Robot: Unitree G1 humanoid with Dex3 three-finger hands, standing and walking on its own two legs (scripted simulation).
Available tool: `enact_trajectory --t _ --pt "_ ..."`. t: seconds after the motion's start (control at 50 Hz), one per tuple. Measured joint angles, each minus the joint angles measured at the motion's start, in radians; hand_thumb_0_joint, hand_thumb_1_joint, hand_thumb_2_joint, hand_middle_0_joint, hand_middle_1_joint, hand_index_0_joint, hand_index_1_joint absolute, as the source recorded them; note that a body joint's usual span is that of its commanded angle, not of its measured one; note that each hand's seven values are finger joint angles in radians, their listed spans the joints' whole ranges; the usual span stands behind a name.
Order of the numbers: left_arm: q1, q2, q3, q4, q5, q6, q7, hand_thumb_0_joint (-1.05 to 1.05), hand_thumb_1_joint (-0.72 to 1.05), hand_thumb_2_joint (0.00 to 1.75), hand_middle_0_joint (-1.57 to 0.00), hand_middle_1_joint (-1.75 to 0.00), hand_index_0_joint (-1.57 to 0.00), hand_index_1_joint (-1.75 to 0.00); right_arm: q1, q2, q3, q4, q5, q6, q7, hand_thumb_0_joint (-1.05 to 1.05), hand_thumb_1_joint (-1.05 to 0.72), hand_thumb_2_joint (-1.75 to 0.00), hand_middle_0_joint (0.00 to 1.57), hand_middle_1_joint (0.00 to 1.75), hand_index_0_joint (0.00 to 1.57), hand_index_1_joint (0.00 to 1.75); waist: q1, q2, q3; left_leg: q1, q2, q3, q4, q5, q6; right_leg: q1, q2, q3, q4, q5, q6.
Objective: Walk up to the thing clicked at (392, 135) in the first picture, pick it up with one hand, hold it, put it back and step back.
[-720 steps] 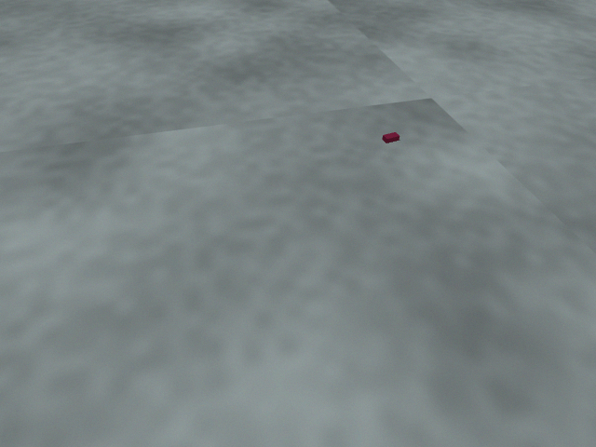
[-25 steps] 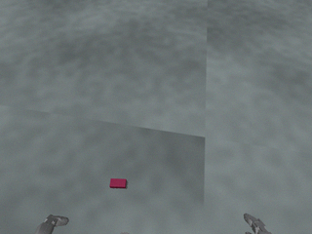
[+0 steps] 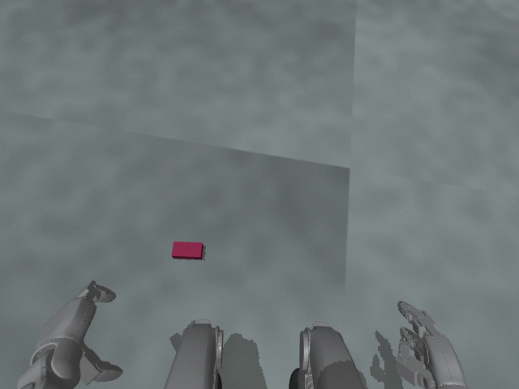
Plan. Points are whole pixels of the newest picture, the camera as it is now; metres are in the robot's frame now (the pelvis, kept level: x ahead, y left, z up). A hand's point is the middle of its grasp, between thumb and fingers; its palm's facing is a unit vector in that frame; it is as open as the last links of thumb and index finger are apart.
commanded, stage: rise first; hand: left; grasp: from above
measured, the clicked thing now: (187, 250) +0.50 +0.22 -0.57
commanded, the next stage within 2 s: none
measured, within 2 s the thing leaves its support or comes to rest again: neither
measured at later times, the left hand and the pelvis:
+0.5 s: hand (138, 281) +0.35 +0.28 -0.32, palm faces -0.50 -0.16 -0.85, open 13.0 cm; pelvis -0.06 +0.00 -0.18, yaw -3 degrees
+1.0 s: hand (151, 263) +0.41 +0.28 -0.40, palm faces -0.47 +0.00 -0.88, open 12.9 cm; pelvis -0.06 +0.01 -0.24, yaw -5 degrees
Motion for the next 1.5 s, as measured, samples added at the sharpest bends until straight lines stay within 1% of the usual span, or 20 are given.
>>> enact_trajectory --t 0.08,0.16,0.26,0.34,0.42,0.5,0.6,0.66,0.8,0.84,0.9,1.06,1.16,1.3,1.5 --pt "-0.118 0.029 0.003 0.056 0.082 -0.047 0.025 0.0 -0.46 0.91 -0.19 -0.96 -0.18 -0.98 -0.025 -0.009 -0.015 0.039 0.0 0.012 0.009 0.0 -0.9 -0.9 0.2 0.3 0.21 0.3 0.002 0.008 -0.001 -0.152 0.001 -0.004 0.128 -0.019 -0.001 -0.154 0.001 0.003 0.129 -0.019 -0.004" --pt "-0.248 0.059 0.004 0.132 0.158 -0.081 0.038 0.0 -0.45 0.92 -0.19 -0.96 -0.19 -0.97 -0.031 -0.011 -0.026 0.072 -0.004 0.029 0.019 0.0 -0.91 -0.9 0.2 0.3 0.2 0.3 0.006 0.016 0.009 -0.288 0.003 -0.012 0.236 -0.022 -0.002 -0.29 0.003 0.001 0.235 -0.02 -0.01" --pt "-0.41 0.112 0.002 0.257 0.262 -0.145 0.046 0.0 -0.44 0.91 -0.21 -0.94 -0.2 -0.96 -0.015 -0.003 -0.028 0.109 -0.014 0.05 0.029 0.0 -0.91 -0.9 0.2 0.3 0.2 0.3 -0.001 0.018 0.03 -0.429 0.002 -0.026 0.35 -0.017 -0.006 -0.429 0.005 -0.005 0.345 -0.012 -0.015" --pt "-0.522 0.161 0.004 0.354 0.342 -0.2 0.064 0.0 -0.4 0.9 -0.22 -0.92 -0.22 -0.93 0.006 0.002 -0.021 0.137 -0.026 0.067 0.037 0.0 -0.9 -0.9 0.2 0.3 0.2 0.3 -0.02 0.017 0.047 -0.522 0.001 -0.038 0.433 -0.012 -0.008 -0.517 0.005 -0.012 0.421 -0.004 -0.018" --pt "-0.611 0.205 0.008 0.438 0.418 -0.243 0.087 0.0 -0.36 0.88 -0.23 -0.91 -0.23 -0.91 0.025 0.005 -0.015 0.155 -0.041 0.089 0.043 0.0 -0.89 -0.89 0.2 0.3 0.2 0.3 -0.046 0.016 0.068 -0.594 0.001 -0.049 0.505 -0.007 -0.007 -0.584 0.007 -0.019 0.483 0.005 -0.017" --pt "-0.68 0.244 0.017 0.519 0.491 -0.277 0.123 0.0 -0.33 0.87 -0.23 -0.89 -0.24 -0.89 0.04 0.006 -0.008 0.166 -0.056 0.117 0.051 0.0 -0.88 -0.89 0.2 0.3 0.2 0.3 -0.077 0.013 0.082 -0.652 0.001 -0.059 0.564 -0.005 -0.002 -0.635 0.009 -0.024 0.531 0.012 -0.012" --pt "-0.746 0.282 0.022 0.6 0.579 -0.302 0.17 0.0 -0.31 0.86 -0.24 -0.86 -0.25 -0.86 0.055 0.006 0.003 0.177 -0.076 0.15 0.063 0.0 -0.88 -0.89 0.2 0.3 0.2 0.3 -0.109 0.007 0.092 -0.709 -0.003 -0.067 0.623 -0.007 0.006 -0.681 0.008 -0.028 0.579 0.012 -0.004" --pt "-0.781 0.3 0.014 0.636 0.626 -0.31 0.191 0.0 -0.31 0.86 -0.25 -0.83 -0.25 -0.84 0.061 0.008 0.009 0.181 -0.087 0.162 0.07 0.0 -0.88 -0.89 0.2 0.3 0.2 0.3 -0.124 0.002 0.093 -0.737 -0.006 -0.069 0.652 -0.009 0.01 -0.703 0.007 -0.028 0.603 0.01 0.0" --pt "-0.852 0.342 0.011 0.724 0.718 -0.325 0.235 0.0 -0.3 0.85 -0.26 -0.79 -0.27 -0.79 0.054 0.014 0.026 0.184 -0.112 0.176 0.086 0.0 -0.89 -0.89 0.2 0.3 0.21 0.3 -0.156 -0.006 0.1 -0.791 -0.01 -0.073 0.707 -0.013 0.019 -0.748 0.006 -0.028 0.648 0.006 0.007" --pt "-0.871 0.35 0.007 0.743 0.734 -0.329 0.246 0.0 -0.3 0.85 -0.27 -0.78 -0.27 -0.78 0.051 0.015 0.03 0.184 -0.118 0.177 0.09 0.0 -0.89 -0.89 0.2 0.3 0.21 0.3 -0.161 -0.008 0.103 -0.805 -0.011 -0.073 0.721 -0.015 0.021 -0.759 0.006 -0.028 0.66 0.004 0.009" --pt "-0.897 0.364 0.012 0.777 0.754 -0.336 0.265 0.0 -0.3 0.84 -0.27 -0.77 -0.27 -0.78 0.043 0.017 0.04 0.185 -0.128 0.177 0.096 0.0 -0.9 -0.89 0.2 0.3 0.21 0.3 -0.17 -0.011 0.11 -0.821 -0.012 -0.075 0.74 -0.018 0.021 -0.775 0.006 -0.029 0.678 0.001 0.011" --pt "-0.957 0.389 0.013 0.838 0.771 -0.323 0.295 0.0 -0.29 0.82 -0.27 -0.78 -0.28 -0.78 0.029 0.018 0.066 0.174 -0.148 0.17 0.106 0.0 -0.9 -0.9 0.2 0.3 0.21 0.3 -0.186 -0.018 0.134 -0.859 -0.011 -0.085 0.782 -0.028 0.019 -0.812 0.01 -0.034 0.716 -0.004 0.013" --pt "-0.97 0.402 0.025 0.848 0.77 -0.313 0.3 0.0 -0.29 0.82 -0.28 -0.78 -0.28 -0.78 0.023 0.015 0.081 0.163 -0.158 0.167 0.111 0.0 -0.9 -0.9 0.2 0.3 0.21 0.3 -0.197 -0.02 0.151 -0.871 -0.01 -0.093 0.802 -0.037 0.016 -0.826 0.013 -0.039 0.732 -0.009 0.012" --pt "-0.974 0.42 0.034 0.843 0.757 -0.306 0.294 0.0 -0.29 0.82 -0.27 -0.79 -0.28 -0.79 0.025 0.005 0.098 0.151 -0.166 0.169 0.117 0.0 -0.9 -0.9 0.2 0.3 0.21 0.3 -0.207 -0.021 0.172 -0.882 -0.009 -0.104 0.82 -0.046 0.011 -0.836 0.016 -0.048 0.745 -0.014 0.011" --pt "-0.978 0.442 0.031 0.841 0.748 -0.308 0.288 0.0 -0.31 0.83 -0.26 -0.81 -0.27 -0.81 0.034 -0.007 0.115 0.145 -0.173 0.177 0.123 0.0 -0.9 -0.9 0.2 0.3 0.2 0.3 -0.217 -0.027 0.187 -0.894 -0.009 -0.114 0.84 -0.051 0.011 -0.845 0.019 -0.055 0.757 -0.014 0.012"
